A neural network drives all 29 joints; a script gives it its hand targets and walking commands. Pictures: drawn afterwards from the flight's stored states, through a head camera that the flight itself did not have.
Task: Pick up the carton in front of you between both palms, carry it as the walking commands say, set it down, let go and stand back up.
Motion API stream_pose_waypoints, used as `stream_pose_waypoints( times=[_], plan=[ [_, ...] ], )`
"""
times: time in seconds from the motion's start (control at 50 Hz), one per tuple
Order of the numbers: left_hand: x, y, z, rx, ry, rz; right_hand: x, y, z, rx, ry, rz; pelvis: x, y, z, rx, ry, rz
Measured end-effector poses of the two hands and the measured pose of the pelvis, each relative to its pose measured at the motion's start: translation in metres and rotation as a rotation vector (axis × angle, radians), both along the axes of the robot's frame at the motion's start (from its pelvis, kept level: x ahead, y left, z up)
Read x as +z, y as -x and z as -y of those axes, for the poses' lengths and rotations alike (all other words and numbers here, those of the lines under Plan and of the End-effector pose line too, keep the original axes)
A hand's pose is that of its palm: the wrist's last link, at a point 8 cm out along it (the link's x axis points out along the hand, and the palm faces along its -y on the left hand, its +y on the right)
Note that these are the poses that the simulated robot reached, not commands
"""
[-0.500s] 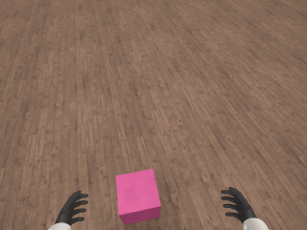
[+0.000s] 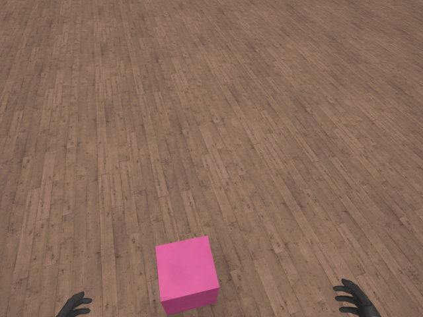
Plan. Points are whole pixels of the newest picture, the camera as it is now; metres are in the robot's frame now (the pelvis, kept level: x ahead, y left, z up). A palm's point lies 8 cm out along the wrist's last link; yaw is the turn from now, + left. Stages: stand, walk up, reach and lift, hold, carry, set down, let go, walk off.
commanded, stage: stand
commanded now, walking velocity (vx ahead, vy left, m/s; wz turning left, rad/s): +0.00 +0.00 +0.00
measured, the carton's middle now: (186, 275) +0.38 +0.08 -0.65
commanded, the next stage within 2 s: none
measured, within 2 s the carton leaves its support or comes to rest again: neither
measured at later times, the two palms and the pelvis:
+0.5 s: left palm out of the picture +0.08 +0.30 -0.10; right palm out of the picture +0.09 -0.30 -0.09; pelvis -0.01 +0.00 +0.00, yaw +0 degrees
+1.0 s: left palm out of the picture +0.06 +0.30 -0.10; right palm out of the picture +0.08 -0.31 -0.09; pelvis -0.02 -0.01 +0.01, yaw +1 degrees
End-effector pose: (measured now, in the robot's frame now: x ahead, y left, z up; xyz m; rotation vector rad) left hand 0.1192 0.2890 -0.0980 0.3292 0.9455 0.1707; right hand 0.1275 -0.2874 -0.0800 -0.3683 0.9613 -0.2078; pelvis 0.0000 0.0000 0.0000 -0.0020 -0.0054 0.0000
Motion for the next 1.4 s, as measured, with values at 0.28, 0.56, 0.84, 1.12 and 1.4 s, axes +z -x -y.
stream_pose_waypoints(
  times=[0.28,0.56,0.84,1.12,1.4],
  plan=[
    [-0.001,0.017,-0.004,0.008,-0.017,-0.049,-0.005,0.018,0.008,-0.017,-0.003,-0.052,0.003,0.005,0.001,0.001,-0.001,0.017],
    [-0.004,0.042,-0.007,0.023,-0.025,-0.109,-0.008,0.038,0.018,-0.026,0.004,-0.104,0.005,0.014,0.004,0.006,0.0,0.031],
    [-0.005,0.057,-0.011,0.036,-0.031,-0.147,-0.01,0.05,0.023,-0.026,0.009,-0.14,0.007,0.02,0.005,0.011,0.003,0.037],
    [-0.006,0.064,-0.015,0.05,-0.033,-0.168,-0.01,0.052,0.025,-0.019,0.014,-0.155,0.007,0.023,0.005,0.017,0.004,0.038],
    [-0.006,0.07,-0.018,0.068,-0.035,-0.182,-0.01,0.05,0.025,-0.008,0.017,-0.16,0.008,0.025,0.005,0.025,0.005,0.038]
  ],
)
